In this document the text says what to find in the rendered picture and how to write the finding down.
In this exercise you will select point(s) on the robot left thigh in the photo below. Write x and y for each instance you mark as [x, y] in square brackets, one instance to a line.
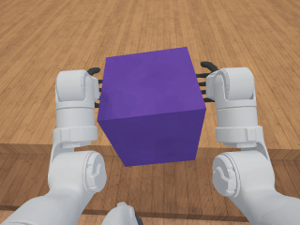
[120, 215]

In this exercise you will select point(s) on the robot left hand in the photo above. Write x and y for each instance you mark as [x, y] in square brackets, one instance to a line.
[92, 71]

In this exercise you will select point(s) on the robot left forearm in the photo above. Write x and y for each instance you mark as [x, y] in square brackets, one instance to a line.
[75, 95]

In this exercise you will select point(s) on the right robot upper arm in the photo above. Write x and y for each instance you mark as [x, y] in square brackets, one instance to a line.
[247, 179]

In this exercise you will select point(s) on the robot right forearm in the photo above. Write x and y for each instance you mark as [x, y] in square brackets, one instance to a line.
[233, 90]

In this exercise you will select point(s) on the carton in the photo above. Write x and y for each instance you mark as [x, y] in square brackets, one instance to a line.
[151, 107]

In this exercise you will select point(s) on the left robot upper arm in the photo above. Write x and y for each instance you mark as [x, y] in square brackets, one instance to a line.
[74, 178]

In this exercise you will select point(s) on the robot right hand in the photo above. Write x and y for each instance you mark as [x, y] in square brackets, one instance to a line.
[213, 68]

